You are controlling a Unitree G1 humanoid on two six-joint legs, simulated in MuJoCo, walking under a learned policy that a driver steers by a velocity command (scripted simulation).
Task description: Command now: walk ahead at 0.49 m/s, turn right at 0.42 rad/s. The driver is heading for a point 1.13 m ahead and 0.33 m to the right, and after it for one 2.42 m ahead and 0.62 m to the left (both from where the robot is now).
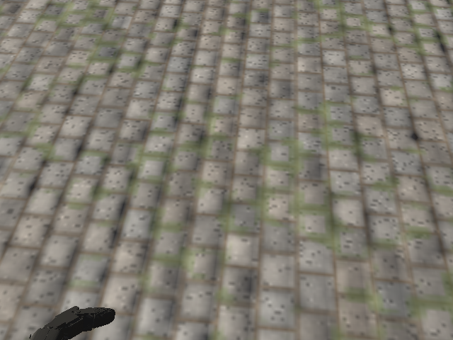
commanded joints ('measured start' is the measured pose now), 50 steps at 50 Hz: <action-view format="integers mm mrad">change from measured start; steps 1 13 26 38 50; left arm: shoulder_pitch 340 217 363 109 388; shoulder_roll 310 190 166 69 294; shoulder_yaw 99 75 52 43 138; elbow -6 -7 -5 -79 -53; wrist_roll -7 -2 -26 -4 -12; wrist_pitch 2 8 31 48 70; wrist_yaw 18 75 81 48 49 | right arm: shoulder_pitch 136 -272 -47 -154 -50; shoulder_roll -13 -47 -142 -120 -93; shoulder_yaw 17 18 -48 -43 -28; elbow -127 -221 -180 -95 -80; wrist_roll -28 -17 8 3 -4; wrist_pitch -36 -62 -74 -69 -24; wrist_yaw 7 13 29 20 4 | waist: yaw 80 82 -15 10 177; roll -255 -35 196 79 -139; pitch -425 -27 -230 4 -262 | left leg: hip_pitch -718 -647 140 -162 -534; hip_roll -73 57 401 238 127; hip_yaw -126 -174 -850 -130 85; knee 885 313 -158 -298 661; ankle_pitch -59 466 -84 559 440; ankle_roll -28 -102 207 166 -2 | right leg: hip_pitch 963 227 -239 -178 793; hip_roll -366 -106 -24 -149 -191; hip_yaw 803 299 243 119 322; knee -103 -328 720 331 -16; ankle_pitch -194 113 -474 -4 -79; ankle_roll -316 -152 89 128 -159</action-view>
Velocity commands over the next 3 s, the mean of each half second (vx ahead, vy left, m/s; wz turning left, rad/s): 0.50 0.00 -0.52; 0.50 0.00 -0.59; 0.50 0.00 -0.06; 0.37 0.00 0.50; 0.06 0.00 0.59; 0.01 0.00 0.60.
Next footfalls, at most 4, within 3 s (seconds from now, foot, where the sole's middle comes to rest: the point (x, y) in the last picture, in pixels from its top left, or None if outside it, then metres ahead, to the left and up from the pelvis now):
0.46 left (193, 332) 0.47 0.09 -0.75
0.98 right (312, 277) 0.61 -0.26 -0.75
1.52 left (297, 175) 0.99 -0.28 -0.75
1.96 right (362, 141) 1.14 -0.55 -0.75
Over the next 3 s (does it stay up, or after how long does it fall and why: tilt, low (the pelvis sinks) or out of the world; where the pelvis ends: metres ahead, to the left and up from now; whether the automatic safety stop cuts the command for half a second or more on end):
stays up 1.06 -0.42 0.03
